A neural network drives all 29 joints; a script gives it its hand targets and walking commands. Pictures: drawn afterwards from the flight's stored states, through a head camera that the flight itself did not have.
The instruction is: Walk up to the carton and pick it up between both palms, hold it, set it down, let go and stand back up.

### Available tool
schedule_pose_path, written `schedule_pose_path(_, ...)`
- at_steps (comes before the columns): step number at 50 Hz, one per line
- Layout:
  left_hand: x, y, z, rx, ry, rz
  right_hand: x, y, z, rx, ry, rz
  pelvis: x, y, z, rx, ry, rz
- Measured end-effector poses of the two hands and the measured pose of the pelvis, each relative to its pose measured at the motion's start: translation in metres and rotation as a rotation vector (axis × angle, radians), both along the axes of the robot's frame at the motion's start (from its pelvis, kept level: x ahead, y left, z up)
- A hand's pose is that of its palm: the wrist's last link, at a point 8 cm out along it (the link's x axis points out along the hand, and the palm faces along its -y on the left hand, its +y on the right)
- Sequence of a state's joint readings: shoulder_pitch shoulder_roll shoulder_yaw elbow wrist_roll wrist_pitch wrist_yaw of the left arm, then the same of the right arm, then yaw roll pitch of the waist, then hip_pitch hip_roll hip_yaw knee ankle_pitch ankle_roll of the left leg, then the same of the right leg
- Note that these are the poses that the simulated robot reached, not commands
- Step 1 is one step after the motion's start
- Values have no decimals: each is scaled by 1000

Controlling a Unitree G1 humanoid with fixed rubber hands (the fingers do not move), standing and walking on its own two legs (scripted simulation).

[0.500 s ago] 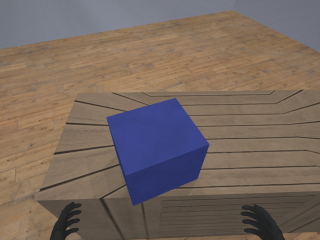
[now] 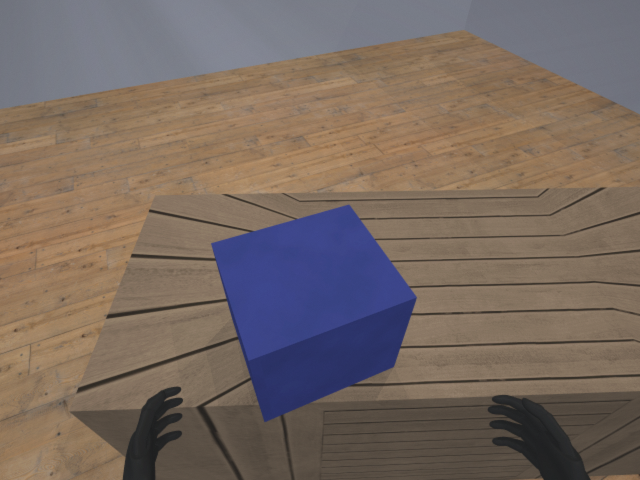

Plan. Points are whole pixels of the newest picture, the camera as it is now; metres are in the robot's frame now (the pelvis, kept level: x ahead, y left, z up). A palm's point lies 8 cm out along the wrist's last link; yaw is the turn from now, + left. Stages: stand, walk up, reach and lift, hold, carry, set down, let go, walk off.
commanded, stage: reach and lift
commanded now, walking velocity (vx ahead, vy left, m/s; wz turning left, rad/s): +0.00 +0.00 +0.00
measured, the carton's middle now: (308, 309) +0.40 +0.03 -0.06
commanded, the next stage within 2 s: none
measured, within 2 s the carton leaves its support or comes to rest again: neither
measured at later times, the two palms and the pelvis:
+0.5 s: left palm (168, 423) +0.21 +0.19 -0.01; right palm (541, 417) +0.22 -0.27 -0.02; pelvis +0.00 -0.01 +0.00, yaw +0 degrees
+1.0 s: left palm (160, 385) +0.24 +0.20 +0.01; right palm (509, 355) +0.29 -0.24 +0.01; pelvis +0.01 +0.00 +0.00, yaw +0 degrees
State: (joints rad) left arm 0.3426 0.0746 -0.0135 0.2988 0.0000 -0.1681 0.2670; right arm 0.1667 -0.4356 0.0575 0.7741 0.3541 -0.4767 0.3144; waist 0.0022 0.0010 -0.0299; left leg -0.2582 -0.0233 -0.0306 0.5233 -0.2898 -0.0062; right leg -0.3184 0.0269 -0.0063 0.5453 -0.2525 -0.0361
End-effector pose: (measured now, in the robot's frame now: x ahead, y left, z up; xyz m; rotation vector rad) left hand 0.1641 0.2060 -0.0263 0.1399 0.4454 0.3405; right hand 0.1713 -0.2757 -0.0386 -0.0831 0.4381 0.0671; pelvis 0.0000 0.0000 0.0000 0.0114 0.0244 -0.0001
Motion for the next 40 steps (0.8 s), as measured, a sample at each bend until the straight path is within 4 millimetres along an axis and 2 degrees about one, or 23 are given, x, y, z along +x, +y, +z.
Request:
schedule_pose_path(13,16,-14,12,12,-68,9,13,-1,2,49,-56,31,2,-12,-2,16,-2,0)
schedule_pose_path(25,43,-20,19,7,-78,-8,53,9,18,65,-113,80,5,-14,-3,19,3,0)
schedule_pose_path(40,57,-10,28,-2,-84,7,92,26,33,61,-135,97,6,-7,-2,9,14,0)
